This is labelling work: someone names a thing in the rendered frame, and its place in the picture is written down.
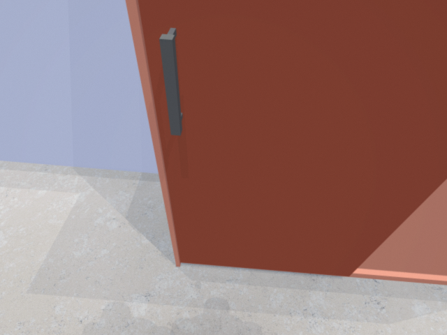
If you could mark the wardrobe door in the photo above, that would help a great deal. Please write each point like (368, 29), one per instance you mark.
(311, 129)
(419, 245)

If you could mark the handle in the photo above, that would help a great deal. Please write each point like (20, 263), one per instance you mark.
(169, 62)

